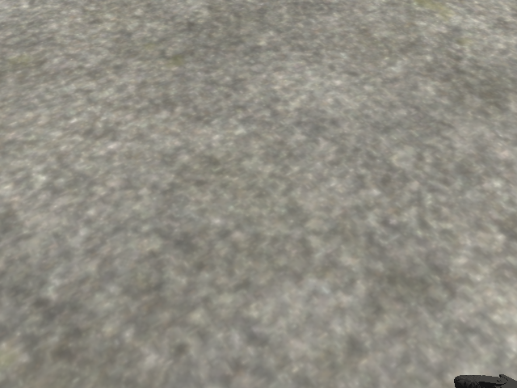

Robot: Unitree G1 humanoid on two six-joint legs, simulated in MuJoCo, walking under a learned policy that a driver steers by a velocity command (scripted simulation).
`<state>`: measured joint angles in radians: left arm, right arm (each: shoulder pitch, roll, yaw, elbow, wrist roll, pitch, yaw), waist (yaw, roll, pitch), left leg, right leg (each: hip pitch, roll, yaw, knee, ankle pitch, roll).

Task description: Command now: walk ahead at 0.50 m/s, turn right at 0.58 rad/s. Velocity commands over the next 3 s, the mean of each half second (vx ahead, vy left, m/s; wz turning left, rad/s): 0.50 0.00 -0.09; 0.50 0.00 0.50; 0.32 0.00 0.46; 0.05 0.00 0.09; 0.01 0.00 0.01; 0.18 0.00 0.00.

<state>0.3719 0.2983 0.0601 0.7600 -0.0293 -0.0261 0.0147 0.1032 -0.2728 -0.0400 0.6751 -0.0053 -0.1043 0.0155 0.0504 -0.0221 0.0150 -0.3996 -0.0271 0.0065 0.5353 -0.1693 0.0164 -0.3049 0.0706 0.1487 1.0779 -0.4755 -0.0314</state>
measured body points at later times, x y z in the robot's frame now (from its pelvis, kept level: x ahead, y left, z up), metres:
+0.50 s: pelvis +0.25 -0.06 +0.01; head +0.28 -0.08 +0.45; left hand +0.45 +0.18 -0.07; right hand +0.27 -0.35 -0.13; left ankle +0.14 +0.09 -0.64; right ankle +0.30 -0.17 -0.73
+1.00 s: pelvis +0.51 +0.01 -0.01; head +0.55 +0.03 +0.44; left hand +0.50 +0.31 -0.13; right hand +0.75 -0.20 -0.10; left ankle +0.56 +0.10 -0.73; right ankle +0.40 -0.18 -0.63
